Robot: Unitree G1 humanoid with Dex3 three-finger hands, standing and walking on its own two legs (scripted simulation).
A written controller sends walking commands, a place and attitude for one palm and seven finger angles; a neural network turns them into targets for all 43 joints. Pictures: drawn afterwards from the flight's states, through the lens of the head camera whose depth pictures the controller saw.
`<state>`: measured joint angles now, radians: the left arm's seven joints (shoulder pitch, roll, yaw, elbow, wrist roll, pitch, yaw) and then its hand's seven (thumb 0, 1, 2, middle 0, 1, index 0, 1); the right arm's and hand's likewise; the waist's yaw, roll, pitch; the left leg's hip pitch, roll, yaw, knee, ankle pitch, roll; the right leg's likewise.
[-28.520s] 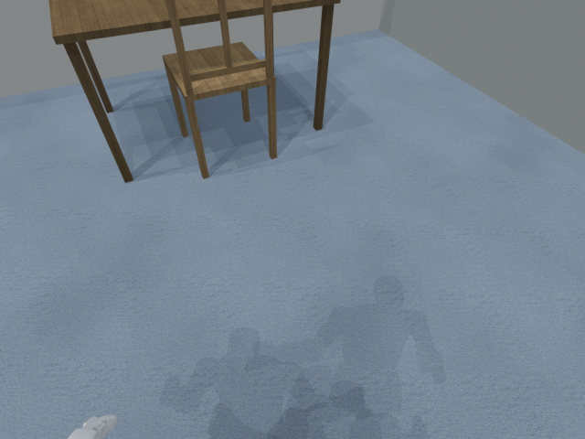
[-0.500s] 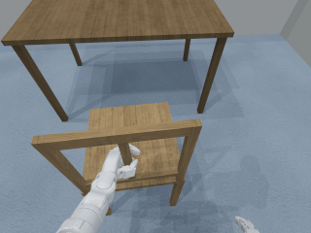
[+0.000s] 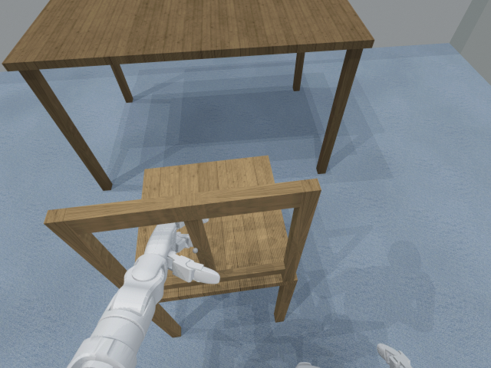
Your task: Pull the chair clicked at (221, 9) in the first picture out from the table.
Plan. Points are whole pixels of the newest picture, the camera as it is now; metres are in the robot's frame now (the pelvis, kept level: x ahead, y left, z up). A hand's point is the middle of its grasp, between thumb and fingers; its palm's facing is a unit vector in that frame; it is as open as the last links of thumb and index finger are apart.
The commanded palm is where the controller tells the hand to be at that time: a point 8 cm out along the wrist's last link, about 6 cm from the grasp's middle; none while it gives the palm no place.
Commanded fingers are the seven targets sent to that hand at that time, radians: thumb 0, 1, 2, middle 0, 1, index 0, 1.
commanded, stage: open the thumb and straighten the fingers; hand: left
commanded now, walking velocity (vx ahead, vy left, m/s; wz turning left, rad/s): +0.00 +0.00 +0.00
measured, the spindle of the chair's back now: (203, 250) +0.34 +0.08 -0.07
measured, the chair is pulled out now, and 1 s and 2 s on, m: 0.57 0.57 0.57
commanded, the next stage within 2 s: draw the fingers out of the gap in 0.28 s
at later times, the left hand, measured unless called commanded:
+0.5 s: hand (194, 255) +0.32 +0.09 -0.03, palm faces -0.16 -0.98 -0.12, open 17.4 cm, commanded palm +0.29 +0.14 -0.01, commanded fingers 0.00 -0.55 0.20 0.00 0.00 0.00 0.00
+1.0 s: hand (191, 316) +0.21 +0.09 -0.03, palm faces -0.16 -0.98 -0.11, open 17.5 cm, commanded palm +0.20 +0.14 -0.01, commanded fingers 0.00 -0.55 0.20 0.00 0.00 0.00 0.00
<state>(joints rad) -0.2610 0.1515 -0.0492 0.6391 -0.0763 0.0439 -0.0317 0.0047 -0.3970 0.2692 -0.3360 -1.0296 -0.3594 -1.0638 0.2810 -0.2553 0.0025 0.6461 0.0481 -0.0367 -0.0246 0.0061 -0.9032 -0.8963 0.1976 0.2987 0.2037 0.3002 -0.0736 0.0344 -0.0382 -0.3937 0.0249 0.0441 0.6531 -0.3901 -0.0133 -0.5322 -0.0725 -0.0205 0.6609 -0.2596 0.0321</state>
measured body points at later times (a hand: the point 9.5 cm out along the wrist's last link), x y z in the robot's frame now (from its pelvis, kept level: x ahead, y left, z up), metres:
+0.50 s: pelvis +0.01 -0.01 -0.01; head +0.06 -0.02 +0.44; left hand +0.32 +0.15 -0.02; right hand +0.14 -0.27 -0.11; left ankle -0.04 +0.13 -0.72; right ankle +0.04 -0.14 -0.72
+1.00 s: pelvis +0.01 -0.01 -0.02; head +0.04 -0.02 +0.43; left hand +0.22 +0.14 -0.02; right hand +0.20 -0.24 -0.09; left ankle -0.04 +0.13 -0.72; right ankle +0.04 -0.14 -0.72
